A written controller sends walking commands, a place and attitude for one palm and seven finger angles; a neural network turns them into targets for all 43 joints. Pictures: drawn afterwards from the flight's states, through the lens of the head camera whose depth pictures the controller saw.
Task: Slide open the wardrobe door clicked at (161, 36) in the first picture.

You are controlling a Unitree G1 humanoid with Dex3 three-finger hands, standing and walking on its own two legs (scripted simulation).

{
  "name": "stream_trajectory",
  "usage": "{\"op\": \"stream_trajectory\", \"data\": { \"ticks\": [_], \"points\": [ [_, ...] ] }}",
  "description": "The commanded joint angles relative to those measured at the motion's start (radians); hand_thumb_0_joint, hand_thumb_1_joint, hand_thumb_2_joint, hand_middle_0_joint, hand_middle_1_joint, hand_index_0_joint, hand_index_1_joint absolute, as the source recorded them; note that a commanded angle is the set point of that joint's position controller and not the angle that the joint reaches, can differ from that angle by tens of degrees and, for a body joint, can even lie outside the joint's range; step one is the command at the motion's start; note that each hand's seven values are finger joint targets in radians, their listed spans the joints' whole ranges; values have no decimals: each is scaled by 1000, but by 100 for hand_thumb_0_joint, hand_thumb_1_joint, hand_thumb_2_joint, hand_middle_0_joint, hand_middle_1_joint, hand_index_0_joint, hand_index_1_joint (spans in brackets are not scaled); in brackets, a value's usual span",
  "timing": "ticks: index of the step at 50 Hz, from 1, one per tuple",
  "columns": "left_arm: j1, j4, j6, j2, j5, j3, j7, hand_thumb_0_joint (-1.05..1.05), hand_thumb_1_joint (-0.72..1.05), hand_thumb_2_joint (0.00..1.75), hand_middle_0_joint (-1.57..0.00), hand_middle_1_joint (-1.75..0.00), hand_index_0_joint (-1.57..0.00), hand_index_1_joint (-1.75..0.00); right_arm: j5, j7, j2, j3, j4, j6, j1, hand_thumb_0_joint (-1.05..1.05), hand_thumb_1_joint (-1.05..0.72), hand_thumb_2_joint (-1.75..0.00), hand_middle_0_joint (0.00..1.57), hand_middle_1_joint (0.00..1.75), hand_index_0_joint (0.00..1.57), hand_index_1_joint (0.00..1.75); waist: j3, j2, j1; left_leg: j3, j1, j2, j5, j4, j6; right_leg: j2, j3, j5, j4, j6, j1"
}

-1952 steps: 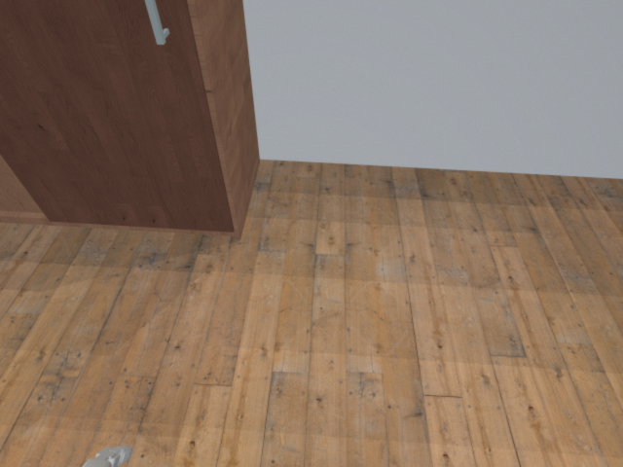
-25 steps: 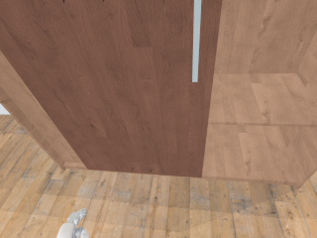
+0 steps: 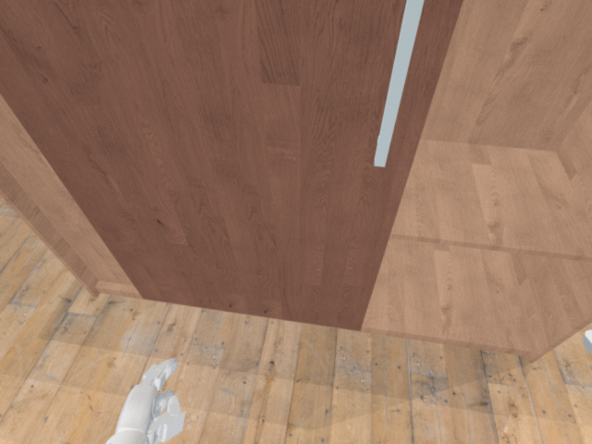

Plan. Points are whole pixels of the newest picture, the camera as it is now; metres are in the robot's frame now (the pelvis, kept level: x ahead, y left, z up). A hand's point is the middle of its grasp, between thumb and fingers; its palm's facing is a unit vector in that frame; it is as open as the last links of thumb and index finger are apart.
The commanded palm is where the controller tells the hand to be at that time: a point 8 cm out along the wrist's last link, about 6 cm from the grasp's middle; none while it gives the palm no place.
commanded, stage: stop stepping back and stand still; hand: right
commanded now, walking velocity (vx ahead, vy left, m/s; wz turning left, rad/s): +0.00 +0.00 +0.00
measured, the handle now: (394, 87) +0.56 -0.11 +0.20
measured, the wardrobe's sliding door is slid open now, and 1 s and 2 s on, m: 0.56 0.56 0.56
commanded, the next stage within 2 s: let the arm hang, fingers relaxed in 1.42 s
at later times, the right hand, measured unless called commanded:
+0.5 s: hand (534, 270) +0.28 -0.23 +0.16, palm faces +0.40 +0.76 -0.51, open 7.4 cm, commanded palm +0.19 -0.27 +0.19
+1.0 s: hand (535, 219) +0.34 -0.24 +0.17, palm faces +0.43 +0.73 -0.53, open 7.4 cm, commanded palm +0.26 -0.28 +0.19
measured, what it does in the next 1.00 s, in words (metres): walks ahead: left foot, then right foot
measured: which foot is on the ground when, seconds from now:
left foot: down 0.00-0.38, up 0.40-0.48, down 0.50-1.00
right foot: down 0.00-0.54, up 0.56-0.70, down 0.72-1.00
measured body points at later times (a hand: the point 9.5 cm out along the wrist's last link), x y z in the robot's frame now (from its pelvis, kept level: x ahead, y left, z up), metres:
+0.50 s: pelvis +0.07 +0.03 +0.00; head +0.12 +0.04 +0.45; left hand +0.24 +0.26 -0.10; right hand +0.25 -0.26 +0.19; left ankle +0.03 +0.13 -0.73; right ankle +0.04 -0.09 -0.73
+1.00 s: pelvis +0.15 +0.03 +0.01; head +0.19 +0.02 +0.46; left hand +0.35 +0.24 -0.08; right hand +0.31 -0.28 +0.20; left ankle +0.09 +0.13 -0.73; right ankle +0.09 -0.08 -0.71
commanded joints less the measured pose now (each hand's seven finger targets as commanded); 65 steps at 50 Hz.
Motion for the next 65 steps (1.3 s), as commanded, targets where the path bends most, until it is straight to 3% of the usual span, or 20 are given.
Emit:
{"op": "stream_trajectory", "data": {
  "ticks": [1,4,8,11,16,18,20,24,27,30,34,36,39,42,45,48,50,57,60,65],
  "points": [
    [-31,-184,-45,125,-4,45,0,0,90,90,-20,-30,-20,-30,4,-32,-265,-218,-348,-114,-1,0,-90,-90,20,30,20,30,-170,-249,19,6,-106,45,594,192,-44,-158,203,934,-78,-44,296],
    [-45,-193,-38,118,0,51,-9,0,90,90,-20,-30,-20,-30,2,-24,-245,-235,-301,-104,104,0,-90,-90,20,30,20,30,-84,-212,7,-1,-113,28,222,-40,-28,-210,235,848,-100,-28,236],
    [-13,-212,-13,135,-20,63,-7,0,90,90,-20,-30,-20,-30,19,-20,-222,-239,-204,-123,152,0,-90,-90,20,30,20,30,-178,5,13,-161,284,191,1061,-78,22,-81,35,578,153,7,-88],
    [-34,-208,-7,112,-18,42,-7,0,90,90,-20,-30,-20,-30,14,-21,-203,-209,-98,-140,106,0,-90,-90,20,30,20,30,-80,41,-13,-198,357,300,1293,-74,-8,-42,13,-80,188,-4,-314],
    [-53,-203,0,148,-18,67,11,0,90,90,-20,-30,-20,-30,11,-24,-202,-153,-212,-124,-5,0,-90,-90,20,30,20,30,-186,71,15,-13,3,129,1193,187,-195,-63,8,602,-82,-103,276],
    [-52,-209,-8,150,-4,66,6,0,90,90,-20,-30,-20,-30,6,-26,-230,-160,-331,-124,-89,0,-90,-90,20,30,20,30,-202,-229,31,-43,-264,2,282,519,-158,-268,308,952,-105,-238,436],
    [-61,-190,-36,113,3,65,-3,0,90,90,-20,-30,-20,-30,-17,-36,-234,-177,-307,-91,-40,0,-90,-90,20,30,20,30,-47,-227,0,-139,-324,44,-155,422,-61,-333,360,777,-174,-216,284],
    [-49,-180,-53,109,-11,41,-1,0,90,90,-20,-30,-20,-30,-9,-32,-251,-240,-264,-99,101,0,-90,-90,20,30,20,30,-64,-143,-16,-3,96,51,271,-137,-56,-179,111,436,-53,-53,-21],
    [-30,-199,-60,119,-15,71,-4,0,90,90,-20,-30,-20,-30,4,-17,-201,-200,-176,-119,93,0,-90,-90,20,30,20,30,-36,181,16,-436,59,329,725,-253,68,-13,31,-52,293,31,-154],
    [-40,-173,-56,97,-6,38,1,0,90,90,-20,-30,-20,-30,-9,-29,-205,-193,-124,-139,71,0,-90,-90,20,30,20,30,-60,70,7,-274,194,334,1032,-133,100,-73,63,-102,288,22,-226],
    [-59,-185,-49,99,7,31,23,0,90,90,-20,-30,-20,-30,-18,-34,-188,-162,-120,-136,21,0,-90,-90,20,30,20,30,-100,91,-5,-110,209,222,1010,-67,20,-39,-33,135,-58,8,-63],
    [-53,-195,-51,126,1,53,25,0,90,90,-20,-30,-20,-30,-10,-33,-196,-150,-213,-131,-4,0,-90,-90,20,30,20,30,-155,22,-1,-56,79,153,930,46,-74,-92,19,575,-175,-34,199],
    [-26,-209,-52,118,2,59,4,0,90,90,-20,-30,-20,-30,-27,-38,-216,-154,-319,-125,-27,0,-90,-90,20,30,20,30,-195,-249,6,-8,-259,26,190,263,-86,-264,232,1121,-105,-147,498],
    [-33,-210,-64,118,2,58,-11,0,90,90,-20,-30,-20,-30,-31,-37,-236,-188,-330,-96,32,0,-90,-90,20,30,20,30,-82,-264,-7,14,-186,42,65,27,-51,-248,165,962,-133,-77,337],
    [-42,-223,-56,129,-7,44,-7,0,90,90,-20,-30,-20,-30,-16,-27,-242,-227,-280,-103,96,0,-90,-90,20,30,20,30,-117,-176,-7,-8,134,64,562,-125,-35,-173,77,719,-66,-11,86],
    [-22,-215,-40,129,-15,55,-9,0,90,90,-20,-30,-20,-30,6,-27,-197,-195,-169,-108,139,0,-90,-90,20,30,20,30,-155,85,7,-221,267,261,1223,-80,59,-47,2,253,173,34,-108],
    [-37,-208,-35,106,-10,34,-4,0,90,90,-20,-30,-20,-30,0,-25,-208,-195,-134,-118,108,0,-90,-90,20,30,20,30,-122,85,-5,-224,266,327,1167,-97,63,-63,43,-93,135,19,-185],
    [-53,-215,-32,134,1,40,26,0,90,90,-20,-30,-20,-30,-17,-26,-214,-143,-258,-98,-9,0,-90,-90,20,30,20,30,-152,-134,-1,-9,-51,73,592,32,-82,-191,121,851,-112,-56,276],
    [-50,-211,-44,130,4,41,16,0,90,90,-20,-30,-20,-30,-26,-24,-212,-137,-293,-90,-36,0,-90,-90,20,30,20,30,-102,-191,-9,1,-71,45,228,-38,-60,-221,152,865,-144,-45,253],
    [-33,-213,-47,129,2,34,13,0,90,90,-20,-30,-20,-30,-10,-24,-217,-179,-250,-96,70,0,-90,-90,20,30,20,30,-156,-136,-2,-46,97,101,690,-109,-33,-147,80,704,-84,7,135]
  ]
}}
